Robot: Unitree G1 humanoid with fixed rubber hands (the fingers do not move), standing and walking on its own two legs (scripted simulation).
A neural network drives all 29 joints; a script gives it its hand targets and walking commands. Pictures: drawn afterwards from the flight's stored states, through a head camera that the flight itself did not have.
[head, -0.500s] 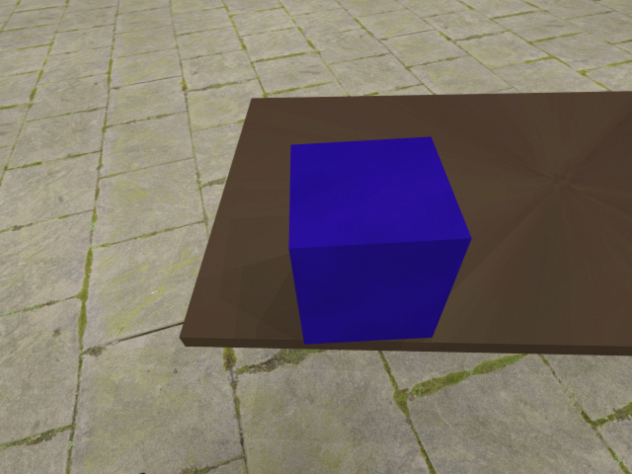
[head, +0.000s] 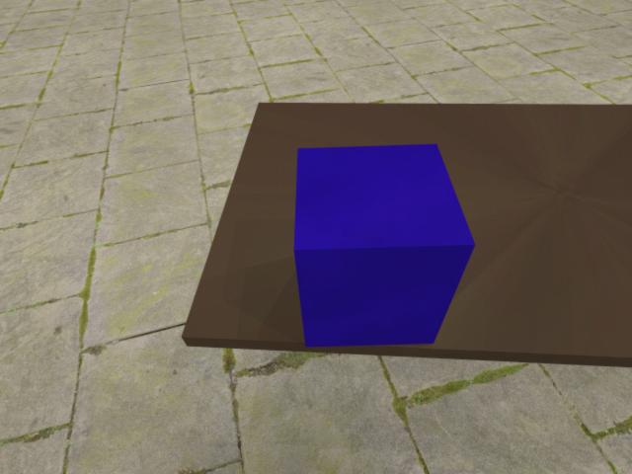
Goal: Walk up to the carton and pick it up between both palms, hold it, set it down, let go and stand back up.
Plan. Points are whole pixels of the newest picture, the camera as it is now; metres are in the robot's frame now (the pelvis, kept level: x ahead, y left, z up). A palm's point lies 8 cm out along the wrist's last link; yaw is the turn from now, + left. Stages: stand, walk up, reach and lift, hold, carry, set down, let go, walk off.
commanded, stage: reach and lift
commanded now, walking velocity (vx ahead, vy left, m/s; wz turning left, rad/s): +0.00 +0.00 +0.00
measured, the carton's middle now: (368, 249) +0.43 -0.04 +0.01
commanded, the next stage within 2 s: none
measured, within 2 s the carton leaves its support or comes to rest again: neither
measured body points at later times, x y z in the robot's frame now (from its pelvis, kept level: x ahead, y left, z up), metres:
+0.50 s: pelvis -0.01 -0.03 -0.01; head -0.02 -0.02 +0.44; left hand +0.17 +0.24 -0.08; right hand +0.13 -0.32 -0.08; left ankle -0.03 +0.09 -0.75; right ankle +0.00 -0.13 -0.75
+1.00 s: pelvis -0.04 -0.03 +0.00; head -0.06 -0.04 +0.45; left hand +0.16 +0.24 -0.02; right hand +0.13 -0.26 -0.07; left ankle -0.03 +0.09 -0.75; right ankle -0.01 -0.12 -0.75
